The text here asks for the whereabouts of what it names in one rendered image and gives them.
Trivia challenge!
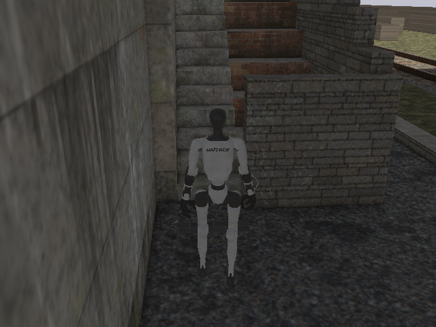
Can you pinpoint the robot left forearm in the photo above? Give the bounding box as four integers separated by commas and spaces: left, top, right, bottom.
182, 166, 195, 200

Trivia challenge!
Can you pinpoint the left robot upper arm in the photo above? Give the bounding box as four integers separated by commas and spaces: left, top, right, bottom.
187, 138, 204, 176

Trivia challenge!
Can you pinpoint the right robot hand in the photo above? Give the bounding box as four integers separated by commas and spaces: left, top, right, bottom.
241, 193, 256, 211

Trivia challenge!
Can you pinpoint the robot right forearm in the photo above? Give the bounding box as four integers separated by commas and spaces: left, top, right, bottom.
242, 165, 255, 196

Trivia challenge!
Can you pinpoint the robot right thigh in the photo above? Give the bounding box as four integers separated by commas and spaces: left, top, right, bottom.
226, 191, 241, 242

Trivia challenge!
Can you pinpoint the right robot upper arm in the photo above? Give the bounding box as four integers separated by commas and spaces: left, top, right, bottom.
232, 138, 249, 175

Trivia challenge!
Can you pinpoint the left robot hand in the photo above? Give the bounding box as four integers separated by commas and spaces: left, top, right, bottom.
180, 199, 196, 219

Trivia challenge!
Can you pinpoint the robot left shin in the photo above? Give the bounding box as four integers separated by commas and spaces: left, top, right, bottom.
198, 224, 207, 268

